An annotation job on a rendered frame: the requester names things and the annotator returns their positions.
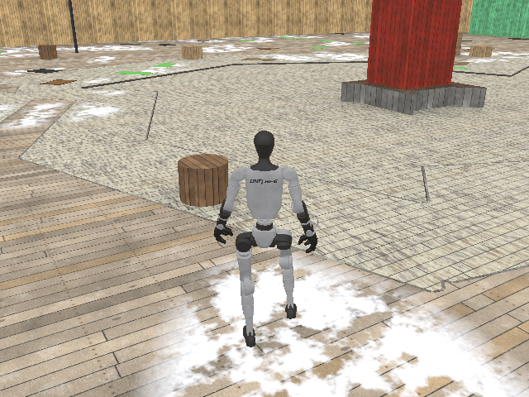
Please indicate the robot right upper arm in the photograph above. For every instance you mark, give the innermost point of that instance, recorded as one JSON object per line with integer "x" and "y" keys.
{"x": 291, "y": 176}

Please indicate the robot right foot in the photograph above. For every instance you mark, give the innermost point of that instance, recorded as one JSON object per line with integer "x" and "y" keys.
{"x": 291, "y": 312}

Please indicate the left robot forearm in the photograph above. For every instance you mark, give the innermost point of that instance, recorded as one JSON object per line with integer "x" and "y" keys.
{"x": 223, "y": 217}

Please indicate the right robot hand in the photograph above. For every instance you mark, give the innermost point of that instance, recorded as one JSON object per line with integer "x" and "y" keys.
{"x": 310, "y": 240}

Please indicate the right robot forearm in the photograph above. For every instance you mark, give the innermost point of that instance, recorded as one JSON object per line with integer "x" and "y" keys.
{"x": 305, "y": 221}

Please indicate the left robot hand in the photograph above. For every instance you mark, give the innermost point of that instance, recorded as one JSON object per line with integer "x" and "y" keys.
{"x": 218, "y": 232}

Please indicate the robot left upper arm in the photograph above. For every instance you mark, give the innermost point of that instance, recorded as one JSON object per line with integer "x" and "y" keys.
{"x": 237, "y": 175}

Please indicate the right robot thigh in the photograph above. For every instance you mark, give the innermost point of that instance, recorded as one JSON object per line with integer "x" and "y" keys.
{"x": 283, "y": 240}

